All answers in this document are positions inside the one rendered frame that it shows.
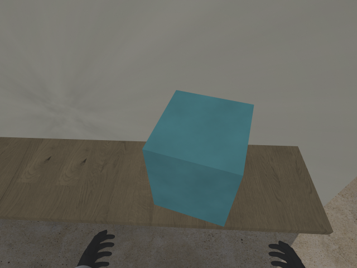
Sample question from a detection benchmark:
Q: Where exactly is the robot left hand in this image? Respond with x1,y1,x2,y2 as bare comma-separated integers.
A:
77,230,115,268

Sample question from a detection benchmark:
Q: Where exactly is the carton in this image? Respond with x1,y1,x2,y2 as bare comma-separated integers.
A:
142,90,254,227

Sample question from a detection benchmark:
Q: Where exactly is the table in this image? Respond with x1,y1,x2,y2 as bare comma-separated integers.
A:
0,137,333,235

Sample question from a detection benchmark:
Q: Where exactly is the robot right hand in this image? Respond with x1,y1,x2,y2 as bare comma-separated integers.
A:
268,241,305,268

